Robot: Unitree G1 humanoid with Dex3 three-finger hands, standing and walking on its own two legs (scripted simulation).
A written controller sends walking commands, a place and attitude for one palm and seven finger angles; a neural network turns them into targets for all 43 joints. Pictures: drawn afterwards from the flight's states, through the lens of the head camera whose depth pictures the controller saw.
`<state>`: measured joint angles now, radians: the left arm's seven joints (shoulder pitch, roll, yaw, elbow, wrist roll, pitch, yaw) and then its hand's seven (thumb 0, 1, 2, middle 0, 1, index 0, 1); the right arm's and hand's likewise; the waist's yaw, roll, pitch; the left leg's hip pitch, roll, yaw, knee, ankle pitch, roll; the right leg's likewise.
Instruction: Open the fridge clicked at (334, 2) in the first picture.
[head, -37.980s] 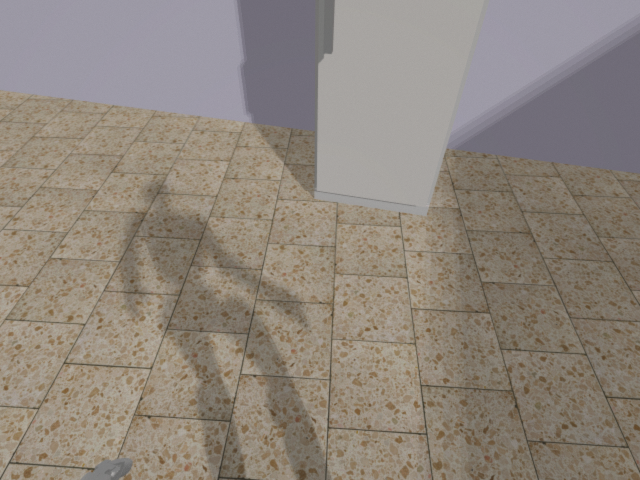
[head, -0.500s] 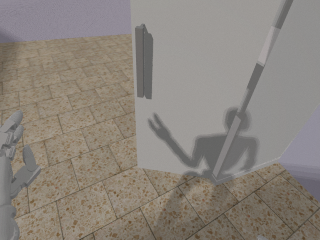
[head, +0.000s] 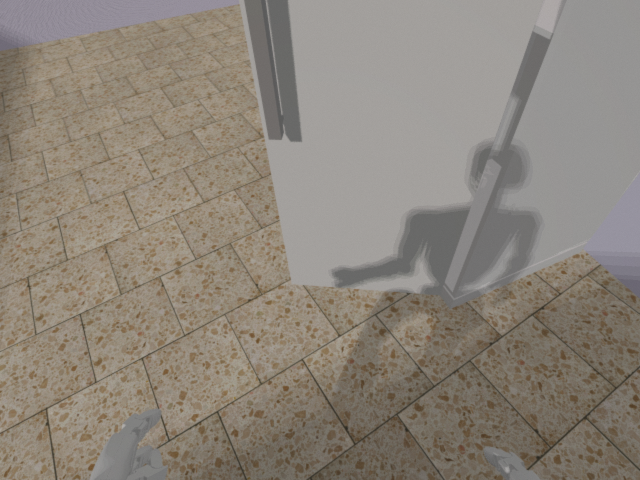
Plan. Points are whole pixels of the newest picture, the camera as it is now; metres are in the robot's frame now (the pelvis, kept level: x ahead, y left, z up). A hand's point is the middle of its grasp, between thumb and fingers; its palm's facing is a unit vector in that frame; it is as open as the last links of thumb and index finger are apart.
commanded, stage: let the arm hang, fingers relaxed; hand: left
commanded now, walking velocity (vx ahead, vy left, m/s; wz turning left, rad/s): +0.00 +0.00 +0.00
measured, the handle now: (268, 61) +0.78 +0.11 +0.15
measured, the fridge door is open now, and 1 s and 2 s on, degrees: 60 60 60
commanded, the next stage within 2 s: look to check the result in 0.88 s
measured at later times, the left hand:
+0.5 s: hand out of the picture +0.00 +0.24 -0.13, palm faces +0.04 -0.95 -0.30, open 7.4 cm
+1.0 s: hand out of the picture +0.02 +0.25 -0.12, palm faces -0.01 -0.95 -0.31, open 7.4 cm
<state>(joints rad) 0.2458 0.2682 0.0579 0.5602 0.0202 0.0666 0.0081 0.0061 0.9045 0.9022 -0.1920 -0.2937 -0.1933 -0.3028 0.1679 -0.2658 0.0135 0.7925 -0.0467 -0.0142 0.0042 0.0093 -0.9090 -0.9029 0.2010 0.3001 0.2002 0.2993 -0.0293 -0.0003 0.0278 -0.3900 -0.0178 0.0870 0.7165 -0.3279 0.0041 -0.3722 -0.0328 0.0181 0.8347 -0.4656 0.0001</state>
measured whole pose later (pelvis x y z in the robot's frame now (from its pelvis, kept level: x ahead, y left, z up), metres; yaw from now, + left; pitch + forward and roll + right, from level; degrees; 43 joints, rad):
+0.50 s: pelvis -0.05 +0.00 +0.04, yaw +1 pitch -3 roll +0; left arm 0.17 0.30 0.03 1.10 0.02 0.01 0.00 0.00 0.91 0.90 -0.20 -0.29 -0.20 -0.30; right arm 0.19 -0.26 -0.01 1.09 -0.02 0.01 -0.02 0.01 -0.91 -0.90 0.20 0.30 0.20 0.30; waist 0.02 0.01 0.03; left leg -0.14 -0.01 0.02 0.41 -0.24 0.02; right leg -0.18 0.04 -0.03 0.37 -0.15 -0.04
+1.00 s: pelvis -0.04 +0.01 +0.04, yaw +0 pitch -2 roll +0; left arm 0.12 0.30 0.01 1.14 0.01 -0.01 -0.01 0.00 0.90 0.90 -0.20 -0.29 -0.20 -0.30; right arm 0.16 -0.31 0.00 1.14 -0.02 -0.01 -0.02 0.01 -0.91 -0.90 0.20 0.30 0.20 0.30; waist 0.00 0.00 0.05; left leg -0.11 -0.03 0.03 0.34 -0.20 0.03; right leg -0.18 0.02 -0.01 0.36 -0.15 -0.02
